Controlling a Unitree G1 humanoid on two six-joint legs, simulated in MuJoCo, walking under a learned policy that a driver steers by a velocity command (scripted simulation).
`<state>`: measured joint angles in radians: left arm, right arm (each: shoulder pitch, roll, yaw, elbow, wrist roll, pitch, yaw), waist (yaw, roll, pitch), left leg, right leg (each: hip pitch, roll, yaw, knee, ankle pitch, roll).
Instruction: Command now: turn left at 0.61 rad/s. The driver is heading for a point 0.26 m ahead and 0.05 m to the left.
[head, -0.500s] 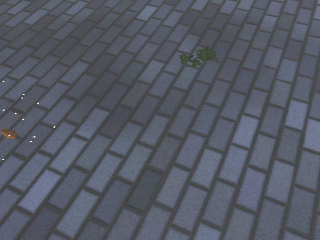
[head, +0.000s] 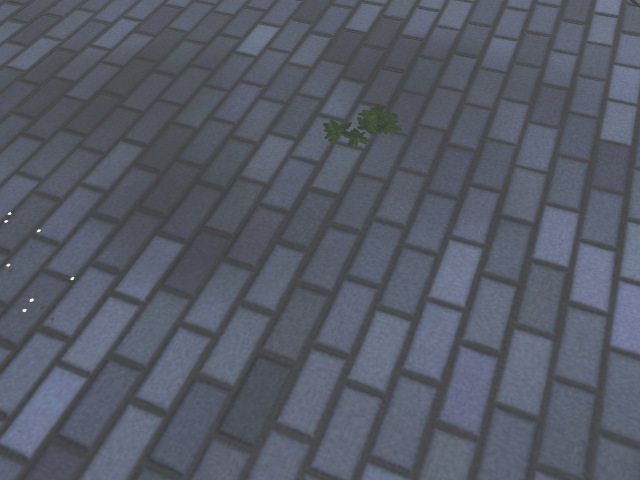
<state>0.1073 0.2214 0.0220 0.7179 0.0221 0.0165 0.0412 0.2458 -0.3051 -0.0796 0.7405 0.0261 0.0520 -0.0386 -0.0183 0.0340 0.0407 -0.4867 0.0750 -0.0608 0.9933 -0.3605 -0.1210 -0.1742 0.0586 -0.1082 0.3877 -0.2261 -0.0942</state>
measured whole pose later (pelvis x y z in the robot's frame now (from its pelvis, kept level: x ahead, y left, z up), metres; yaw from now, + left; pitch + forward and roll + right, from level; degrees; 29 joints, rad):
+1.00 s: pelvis +0.07 +0.05 -0.01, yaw +22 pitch -1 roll +0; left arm 0.17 0.24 0.03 0.78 0.01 -0.02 0.01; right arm 0.18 -0.25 -0.03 0.82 -0.01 0.02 -0.02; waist 0.00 0.00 0.03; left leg -0.19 -0.02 -0.05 0.50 -0.30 0.00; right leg -0.21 -0.02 -0.01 0.52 -0.30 0.00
